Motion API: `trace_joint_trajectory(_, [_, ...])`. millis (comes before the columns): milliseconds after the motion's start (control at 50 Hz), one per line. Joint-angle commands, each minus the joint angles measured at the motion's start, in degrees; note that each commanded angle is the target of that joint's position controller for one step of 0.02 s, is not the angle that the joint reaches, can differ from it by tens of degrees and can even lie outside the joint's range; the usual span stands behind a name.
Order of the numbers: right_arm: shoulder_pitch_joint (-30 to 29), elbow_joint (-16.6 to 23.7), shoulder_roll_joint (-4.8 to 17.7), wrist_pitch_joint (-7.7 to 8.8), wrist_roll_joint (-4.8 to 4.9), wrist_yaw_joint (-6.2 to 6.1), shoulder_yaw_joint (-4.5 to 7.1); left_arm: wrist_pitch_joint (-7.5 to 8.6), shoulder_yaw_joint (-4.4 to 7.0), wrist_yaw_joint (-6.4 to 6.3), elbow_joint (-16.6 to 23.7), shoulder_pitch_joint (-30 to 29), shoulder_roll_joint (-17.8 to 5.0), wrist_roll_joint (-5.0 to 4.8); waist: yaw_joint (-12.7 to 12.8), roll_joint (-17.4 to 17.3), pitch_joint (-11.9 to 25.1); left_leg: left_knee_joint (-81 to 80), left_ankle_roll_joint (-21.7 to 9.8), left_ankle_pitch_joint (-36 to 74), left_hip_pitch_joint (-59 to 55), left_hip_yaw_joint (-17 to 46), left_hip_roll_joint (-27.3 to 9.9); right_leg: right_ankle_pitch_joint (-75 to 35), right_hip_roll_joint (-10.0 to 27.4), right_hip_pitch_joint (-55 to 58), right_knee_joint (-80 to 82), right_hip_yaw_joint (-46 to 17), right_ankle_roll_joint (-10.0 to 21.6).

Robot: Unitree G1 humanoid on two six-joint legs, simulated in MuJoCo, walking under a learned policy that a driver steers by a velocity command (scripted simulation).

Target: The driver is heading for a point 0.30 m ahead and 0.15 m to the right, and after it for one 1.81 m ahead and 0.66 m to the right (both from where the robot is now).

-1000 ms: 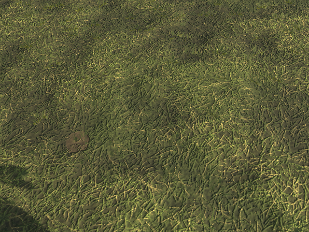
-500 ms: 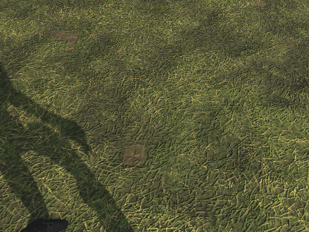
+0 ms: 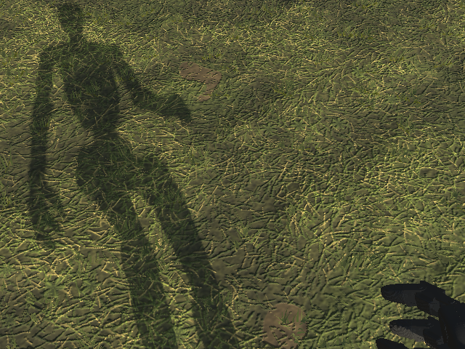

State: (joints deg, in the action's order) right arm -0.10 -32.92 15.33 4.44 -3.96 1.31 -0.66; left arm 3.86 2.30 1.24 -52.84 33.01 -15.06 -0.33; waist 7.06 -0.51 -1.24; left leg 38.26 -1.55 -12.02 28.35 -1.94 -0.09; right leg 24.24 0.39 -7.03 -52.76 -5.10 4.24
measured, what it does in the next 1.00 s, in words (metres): walks ahead, turning right: right foot, then left foot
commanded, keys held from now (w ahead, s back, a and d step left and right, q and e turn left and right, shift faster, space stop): w+e+shift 0.74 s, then w+q+shift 0.26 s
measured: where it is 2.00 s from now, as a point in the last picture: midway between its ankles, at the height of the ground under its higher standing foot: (442, 108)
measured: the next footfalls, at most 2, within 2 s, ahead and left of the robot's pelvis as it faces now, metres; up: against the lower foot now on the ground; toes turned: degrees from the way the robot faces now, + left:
right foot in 0.40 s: +0.52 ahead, -0.12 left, +0.00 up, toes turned -24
left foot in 0.82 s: +0.97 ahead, -0.18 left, +0.00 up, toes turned -45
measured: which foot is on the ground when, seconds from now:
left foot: down 0.00-0.40, up 0.42-0.80, down 0.82-1.00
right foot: up 0.00-0.38, down 0.40-0.80, up 0.82-1.00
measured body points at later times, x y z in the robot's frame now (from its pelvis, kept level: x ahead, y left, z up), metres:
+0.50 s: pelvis +0.44 -0.08 -0.01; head +0.47 -0.08 +0.44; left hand +0.65 +0.14 -0.13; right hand +0.43 -0.35 -0.12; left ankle +0.34 +0.13 -0.57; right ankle +0.49 -0.10 -0.72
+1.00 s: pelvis +0.87 -0.24 +0.02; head +0.89 -0.25 +0.47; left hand +1.18 -0.16 -0.06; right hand +0.67 -0.46 -0.10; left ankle +0.94 -0.16 -0.72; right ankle +0.77 -0.29 -0.63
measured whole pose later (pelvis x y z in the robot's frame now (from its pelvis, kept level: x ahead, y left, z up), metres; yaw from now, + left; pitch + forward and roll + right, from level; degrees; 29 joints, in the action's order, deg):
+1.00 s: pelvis +0.87 -0.24 +0.02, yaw -40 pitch +1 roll +1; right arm 25.8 -48.3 18.4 3.8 -1.2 0.6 3.2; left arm 3.9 1.2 2.0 -40.6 8.0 -18.9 4.1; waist -3.0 1.5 -0.5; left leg 25.9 -2.3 -13.8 13.2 3.1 4.3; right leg 19.5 -1.6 -28.1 -66.8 -2.5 3.6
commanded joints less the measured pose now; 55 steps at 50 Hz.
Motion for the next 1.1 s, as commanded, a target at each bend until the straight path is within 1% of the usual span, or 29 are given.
trace_joint_trajectory(20, [18.87,-3.12,9.9,-0.56,0.67,-1.71,4.59,0.46,1.56,0.11,9.71,-11.62,-7.45,0.34,-12.5,-5.59,7.1,-23.59,-6.33,-30.61,-36.26,34.51,-21.91,-7.71,2.92,-38.64,-24.09,0.26,2.41])
trace_joint_trajectory(80, [17.22,-5.78,5.85,0.74,1.66,-1.66,3.72,-1.89,1.09,1.55,8.32,-11.61,-4.06,1.75,-7.57,-6.25,-0.3,-27.53,-5.24,-11.23,-23.79,17.36,-16.75,-9.27,6.41,-34.62,-20.52,0.83,0.3])
trace_joint_trajectory(120, [18.45,-8.08,4.33,1.91,2.9,-1.22,3.47,-3.3,0.84,2.25,9.92,-15.94,-2.64,1.96,-6.61,-4.66,-3.71,-30.07,-4.35,-2.62,-22.94,9.81,-15.57,-11.4,7.49,-38.16,-20.12,1.41,-0.04])
trace_joint_trajectory(160, [19.23,-9.6,3.5,2.65,2.99,-0.93,3.32,-3.62,0.45,2.99,12.4,-21.32,-2.29,2.04,-6.13,-4.29,-5.55,-31.44,-3.76,7.84,-22.78,2.3,-14.38,-16.48,7.63,-40.81,-17.91,2.75,-0.05])
trace_joint_trajectory(260, [20.47,-12.51,5.99,3.21,2.75,-1.8,3.67,-2.97,-1.02,4.94,17.12,-32.63,-2.56,1.58,-5.94,-0.56,-8.3,-33.99,-0.39,31.97,-21.97,-13.06,-9.73,-28.32,3.44,-30.99,4.22,12.84,2.96])
trace_joint_trajectory(320, [22.76,-12.92,11.69,2.26,2.58,-2.99,4.75,-3.07,-0.71,4.5,16.02,-29.15,-4.97,1.3,-2.92,-3.8,-2.25,-22.2,1.24,69.73,-30.97,-14.3,-11.67,-25.5,-3.53,-20.01,9.19,17.86,5.93])
trace_joint_trajectory(360, [18.48,-11.46,15.12,0.15,1.75,-3.74,5.75,-3.16,1.29,3.23,11.35,-11.5,-9.72,1.32,6.76,-6.24,7.12,1.01,0.59,78.96,-29.23,-12.41,-14.17,-18.32,-6.33,-1.49,9.26,15.09,8.64])
trace_joint_trajectory(380, [16.26,-10.41,15.08,-0.66,1.39,-3.3,5.82,-3.02,3.1,1.94,7.43,0.34,-12.66,1.39,11.04,-4.0,11.74,19.77,-0.32,67.42,-21.36,-11.27,-13.11,-15.2,-6.69,13.24,13.82,10.85,10.39])
trace_joint_trajectory(400, [14.72,-10.39,10.73,-0.41,1.38,-2.0,5.15,-3.9,5.19,0.36,7.28,-2.25,-15.67,-0.33,8.03,7.95,8.36,43.51,0.96,7.92,-5.61,-10.52,-1.29,-11.4,-2.77,20.92,17.57,2.36,11.76])
trace_joint_trajectory(420, [22.17,-3.66,6.21,0.82,2.25,-1.46,3.3,-4.71,6.05,0.39,10.44,-9.52,-23.26,2.41,-3.16,17.57,14.47,62.07,3.94,-17.01,17.96,-2.56,3.7,-12.91,11.93,34.27,23.67,-30.22,23.46])
trace_joint_trajectory(440, [16.51,-2.17,9.16,2.39,1.8,-1.68,3.0,-4.87,6.37,0.0,12.36,-8.24,-21.44,1.66,1.43,4.98,19.15,60.76,2.85,-12.33,22.31,7.02,1.43,-0.37,14.43,33.95,34.15,-40.61,25.06])
trace_joint_trajectory(460, [14.14,-1.83,9.34,3.25,1.88,-1.6,2.67,-4.4,5.65,-0.65,10.94,-9.32,-18.06,1.47,-1.33,-0.38,8.28,53.04,2.28,-9.2,22.8,7.67,-1.68,2.67,13.96,22.85,39.54,-39.12,21.63])
trace_joint_trajectory(480, [12.83,-1.78,8.89,3.1,1.44,-1.68,2.41,-3.57,4.88,-0.9,9.92,-10.97,-15.24,1.33,-4.78,-4.65,2.35,45.33,2.45,-7.95,18.94,7.46,-4.49,-1.27,11.63,12.48,40.38,-34.05,18.95])
trace_joint_trajectory(520, [14.57,-2.84,7.94,0.58,-0.54,-1.67,1.78,-1.65,3.75,-1.5,10.43,-14.52,-13.0,1.23,-9.28,-5.58,-1.75,38.3,4.06,-9.22,10.73,7.23,-6.84,-9.84,6.19,-2.27,40.59,-24.74,16.99])
trace_joint_trajectory(600, [4.64,1.59,5.34,-1.5,0.14,-0.66,0.67,0.49,3.51,-0.77,10.52,-14.08,-12.38,0.77,-8.14,-2.5,-5.51,18.3,6.61,-0.68,4.44,3.11,-7.92,-15.41,-0.28,-16.49,44.23,-16.94,15.51])
trace_joint_trajectory(640, [-0.59,3.26,3.96,-1.25,1.34,-0.12,0.0,0.63,4.01,-0.38,10.4,-12.85,-12.75,0.56,-5.57,-0.44,-5.17,7.23,6.13,11.37,0.89,2.44,-6.15,-20.31,-2.24,-16.0,43.65,-15.5,12.88])
trace_joint_trajectory(720, [-3.52,4.35,6.08,-0.68,2.47,-0.19,0.53,0.57,4.84,-0.35,9.53,-9.93,-14.12,0.02,-2.7,2.77,-1.79,-4.47,4.08,17.72,-4.45,3.13,-2.6,-33.74,0.25,-5.44,39.24,-18.02,9.37])
trace_joint_trajectory(760, [2.28,2.38,8.53,-0.43,2.26,-0.76,1.62,0.52,5.04,-0.98,9.15,-10.36,-15.34,0.41,-5.26,3.06,2.04,-7.77,2.77,13.21,-11.16,2.52,-0.21,-46.5,1.25,1.08,32.62,-17.74,7.23])
trace_joint_trajectory(780, [9.84,-0.08,10.68,-0.17,2.12,-1.31,2.79,0.64,4.98,-0.97,8.36,-9.93,-16.41,1.06,-8.67,2.74,6.88,-6.56,1.42,7.99,-17.22,0.91,1.42,-56.32,1.97,4.9,24.25,-16.29,6.2])
trace_joint_trajectory(800, [20.84,-3.13,12.08,-0.03,2.16,-2.19,3.85,0.78,4.79,-0.82,7.98,-11.66,-16.47,1.77,-15.22,2.1,11.26,-7.06,0.19,4.82,-26.94,-0.75,0.95,-58.17,0.86,3.18,11.07,-13.25,5.02])
trace_joint_trajectory(820, [32.81,-5.84,15.12,0.14,1.45,-3.43,5.25,1.38,3.61,-1.05,8.5,-12.99,-12.16,2.51,-20.14,-0.72,16.18,-4.86,-1.38,-9.91,-39.0,7.05,-5.75,-47.86,-1.53,-5.8,-8.3,-9.56,4.21])
trace_joint_trajectory(840, [32.34,-7.03,21.65,0.24,-0.62,-2.98,6.8,1.83,1.11,-0.36,11.25,-4.52,-2.29,-0.02,-11.95,-23.39,21.14,-17.13,-9.84,-26.28,-50.53,43.85,-21.21,-1.23,-11.64,-25.57,-27.99,-4.22,0.64])
trace_joint_trajectory(860, [27.51,-6.81,16.51,-0.22,1.12,-1.66,6.41,1.91,0.28,-0.58,10.47,-7.0,-5.44,1.48,-11.75,-16.91,15.9,-24.54,-12.07,-32.13,-46.92,58.5,-21.08,0.55,-8.97,-34.71,-30.12,-5.36,2.31])
trace_joint_trajectory(880, [22.09,-6.27,12.31,-0.16,1.84,-1.07,5.92,1.52,0.76,-0.41,11.09,-13.69,-7.87,2.01,-10.97,-7.3,7.99,-23.98,-12.56,-28.8,-39.74,47.93,-18.4,-5.07,-5.01,-36.37,-28.5,-4.51,2.26])
trace_joint_trajectory(900, [20.91,-7.22,10.22,-0.16,2.21,-0.61,5.65,1.54,0.55,-0.01,12.24,-18.35,-8.79,2.93,-10.65,-1.37,5.04,-23.31,-12.11,-20.54,-33.49,40.08,-15.68,-7.55,-2.69,-34.57,-24.78,-2.88,1.78])
trace_joint_trajectory(940, [23.44,-10.61,7.36,0.08,2.46,-0.41,4.53,1.04,-0.12,0.67,15.39,-23.07,-7.38,4.65,-8.39,-3.1,1.25,-23.56,-11.03,-10.11,-25.73,31.98,-10.39,-6.14,-0.02,-32.64,-17.71,-1.21,0.36])
trace_joint_trajectory(1000, [26.96,-13.22,7.98,0.73,3.36,-0.73,4.73,0.51,-1.75,1.25,18.45,-26.88,-5.39,5.34,-7.03,-4.23,-1.63,-26.86,-13.12,-3.32,-21.04,29.32,-8.89,-3.37,2.31,-33.97,-8.07,0.71,-2.72])
trace_joint_trajectory(1060, [23.84,-12.22,10.29,0.64,3.15,-1.02,5.96,1.05,-3.5,2.4,22.17,-35.12,-4.53,3.56,-7.19,-4.08,-3.93,-32.0,-11.81,-0.59,-8.78,23.37,-5.59,-14.5,1.67,-22.05,10.41,3.99,-4.97])
trace_joint_trajectory(1100, [23.88,-12.11,12.09,0.85,3.89,-0.29,6.66,1.07,-3.49,2.41,22.05,-35.55,-4.97,2.47,-7.44,-4.33,-2.75,-33.91,-10.73,6.66,-4.21,22.53,-6.1,-21.71,-0.44,-10.04,14.81,5.92,-5.05])
Velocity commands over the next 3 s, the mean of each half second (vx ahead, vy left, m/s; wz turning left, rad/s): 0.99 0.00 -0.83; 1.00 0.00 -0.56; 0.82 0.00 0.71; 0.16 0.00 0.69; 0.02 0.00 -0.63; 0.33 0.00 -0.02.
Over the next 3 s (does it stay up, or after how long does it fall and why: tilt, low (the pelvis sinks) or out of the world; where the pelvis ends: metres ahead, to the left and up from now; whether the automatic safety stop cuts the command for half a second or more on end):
stays up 1.50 -0.68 0.02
